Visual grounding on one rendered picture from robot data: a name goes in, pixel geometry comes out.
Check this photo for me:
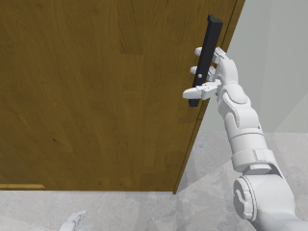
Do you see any right robot hand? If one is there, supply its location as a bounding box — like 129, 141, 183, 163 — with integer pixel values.
182, 47, 239, 100

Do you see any wardrobe door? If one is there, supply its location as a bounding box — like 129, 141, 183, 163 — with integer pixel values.
0, 138, 41, 185
0, 0, 236, 192

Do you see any left robot hand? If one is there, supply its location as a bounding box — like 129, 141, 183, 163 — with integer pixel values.
59, 210, 88, 231

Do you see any handle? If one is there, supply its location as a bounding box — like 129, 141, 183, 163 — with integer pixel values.
189, 14, 223, 107

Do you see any right robot forearm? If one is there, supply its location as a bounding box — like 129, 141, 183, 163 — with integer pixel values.
217, 84, 295, 205

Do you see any robot right upper arm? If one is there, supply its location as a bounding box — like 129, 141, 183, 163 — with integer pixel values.
233, 174, 308, 231

